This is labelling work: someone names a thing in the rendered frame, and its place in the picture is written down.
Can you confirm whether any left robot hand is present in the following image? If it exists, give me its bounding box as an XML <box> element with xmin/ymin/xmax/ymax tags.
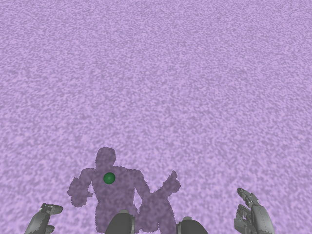
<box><xmin>24</xmin><ymin>203</ymin><xmax>63</xmax><ymax>234</ymax></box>

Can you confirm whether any ball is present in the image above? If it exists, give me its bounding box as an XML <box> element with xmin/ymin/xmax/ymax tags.
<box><xmin>103</xmin><ymin>172</ymin><xmax>115</xmax><ymax>184</ymax></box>

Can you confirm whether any right robot hand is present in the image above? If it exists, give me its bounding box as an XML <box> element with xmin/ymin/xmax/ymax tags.
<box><xmin>234</xmin><ymin>188</ymin><xmax>275</xmax><ymax>234</ymax></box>

